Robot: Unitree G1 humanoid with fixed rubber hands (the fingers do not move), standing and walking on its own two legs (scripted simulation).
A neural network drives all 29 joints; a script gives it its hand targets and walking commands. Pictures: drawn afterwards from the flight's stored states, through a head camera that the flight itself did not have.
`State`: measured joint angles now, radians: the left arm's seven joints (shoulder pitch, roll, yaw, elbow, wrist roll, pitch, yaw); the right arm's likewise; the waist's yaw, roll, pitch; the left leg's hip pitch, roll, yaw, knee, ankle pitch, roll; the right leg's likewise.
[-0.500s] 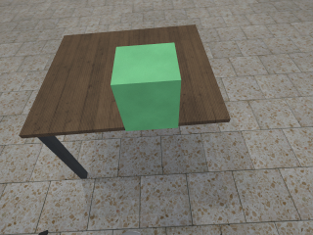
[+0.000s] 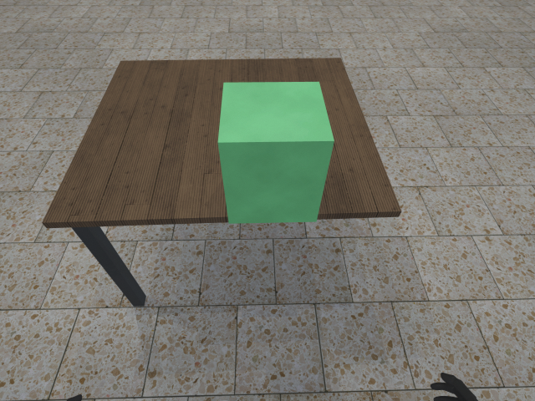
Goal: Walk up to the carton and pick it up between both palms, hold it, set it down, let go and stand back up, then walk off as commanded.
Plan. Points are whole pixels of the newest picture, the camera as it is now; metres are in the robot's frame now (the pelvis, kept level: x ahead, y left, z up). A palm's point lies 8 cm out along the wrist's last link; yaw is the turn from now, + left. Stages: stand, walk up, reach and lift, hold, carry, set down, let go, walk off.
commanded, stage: walk off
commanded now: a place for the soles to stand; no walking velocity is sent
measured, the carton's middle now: (272, 155) +0.63 +0.00 -0.04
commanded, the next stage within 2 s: stand in 0.20 s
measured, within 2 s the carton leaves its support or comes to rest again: neither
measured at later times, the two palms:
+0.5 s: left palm out of the picture +0.12 +0.31 -0.09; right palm out of the picture +0.13 -0.30 -0.11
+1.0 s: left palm out of the picture +0.10 +0.31 -0.08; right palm out of the picture +0.12 -0.30 -0.10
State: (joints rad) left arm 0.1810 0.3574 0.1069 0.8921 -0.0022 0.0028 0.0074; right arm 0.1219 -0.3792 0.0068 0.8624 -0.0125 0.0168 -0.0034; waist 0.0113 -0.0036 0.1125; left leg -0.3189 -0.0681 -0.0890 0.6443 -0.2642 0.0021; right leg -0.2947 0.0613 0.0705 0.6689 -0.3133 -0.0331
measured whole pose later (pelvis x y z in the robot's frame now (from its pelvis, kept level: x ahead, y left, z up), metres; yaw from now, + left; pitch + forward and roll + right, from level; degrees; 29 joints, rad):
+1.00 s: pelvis +0.02 +0.00 +0.01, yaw +0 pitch +1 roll +1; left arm 0.18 0.36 0.11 0.95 0.00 -0.03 0.01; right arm 0.06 -0.37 0.01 1.12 -0.01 -0.02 0.00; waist 0.01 -0.02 -0.02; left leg -0.30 -0.07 -0.09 0.48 -0.20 0.01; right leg -0.29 0.04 0.07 0.55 -0.27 -0.03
